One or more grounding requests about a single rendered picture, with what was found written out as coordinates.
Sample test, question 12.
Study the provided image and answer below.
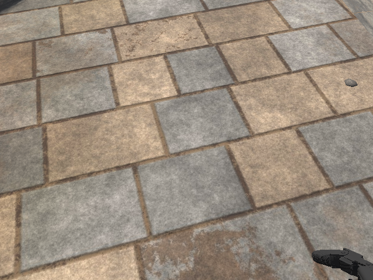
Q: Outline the robot right hand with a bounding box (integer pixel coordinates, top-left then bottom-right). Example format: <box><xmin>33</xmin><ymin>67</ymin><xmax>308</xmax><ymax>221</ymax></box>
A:
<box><xmin>312</xmin><ymin>248</ymin><xmax>373</xmax><ymax>280</ymax></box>

